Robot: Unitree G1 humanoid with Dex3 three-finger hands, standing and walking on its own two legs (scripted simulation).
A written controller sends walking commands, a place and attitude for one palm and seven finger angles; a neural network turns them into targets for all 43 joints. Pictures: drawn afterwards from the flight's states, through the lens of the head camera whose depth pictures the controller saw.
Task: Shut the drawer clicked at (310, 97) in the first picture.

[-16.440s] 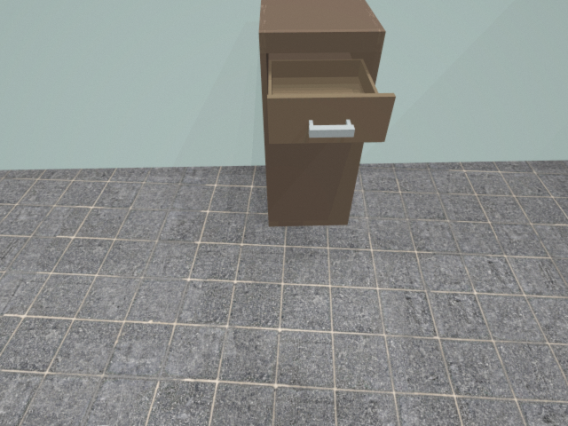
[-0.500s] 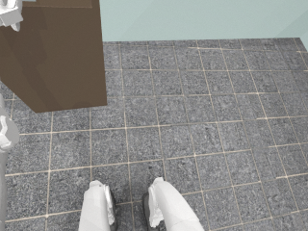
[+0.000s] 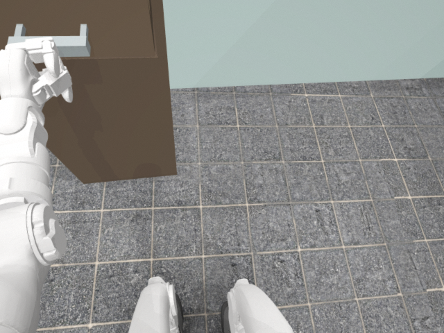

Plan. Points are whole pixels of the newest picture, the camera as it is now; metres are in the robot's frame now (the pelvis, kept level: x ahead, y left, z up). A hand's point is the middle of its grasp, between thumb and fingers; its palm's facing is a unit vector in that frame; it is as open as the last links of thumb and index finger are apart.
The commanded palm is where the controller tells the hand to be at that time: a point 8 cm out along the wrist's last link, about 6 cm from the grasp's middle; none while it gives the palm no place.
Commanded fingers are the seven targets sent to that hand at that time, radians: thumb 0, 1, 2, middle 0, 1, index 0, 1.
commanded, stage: draw the hand back to the body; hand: left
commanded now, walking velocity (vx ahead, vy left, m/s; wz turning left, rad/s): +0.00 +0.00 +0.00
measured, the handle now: (52, 38) +0.62 +0.25 +0.07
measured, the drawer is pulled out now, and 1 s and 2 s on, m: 0.00 0.00 0.00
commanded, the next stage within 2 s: step back with the hand held close in 1.40 s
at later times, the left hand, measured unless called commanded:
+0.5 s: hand (25, 125) +0.40 +0.21 +0.14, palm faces +0.06 -1.00 -0.05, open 3.3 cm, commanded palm +0.35 +0.26 +0.15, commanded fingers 0.00 0.90 0.90 -1.40 -1.60 -1.40 -1.60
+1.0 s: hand out of the picture +0.26 +0.22 +0.22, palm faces +0.36 -0.88 -0.32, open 3.3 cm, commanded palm +0.21 +0.26 +0.24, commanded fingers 0.00 0.90 0.90 -1.40 -1.60 -1.40 -1.60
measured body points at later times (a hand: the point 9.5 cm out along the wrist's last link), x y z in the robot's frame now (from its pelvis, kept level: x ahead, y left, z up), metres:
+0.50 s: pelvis +0.03 -0.01 +0.05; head +0.08 -0.01 +0.50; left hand +0.39 +0.27 +0.15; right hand +0.17 -0.26 -0.05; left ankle +0.05 +0.09 -0.64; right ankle +0.00 -0.12 -0.64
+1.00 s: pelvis +0.04 -0.02 +0.10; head +0.02 -0.05 +0.55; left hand +0.24 +0.26 +0.24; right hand +0.24 -0.23 +0.01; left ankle +0.05 +0.09 -0.64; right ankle +0.00 -0.12 -0.64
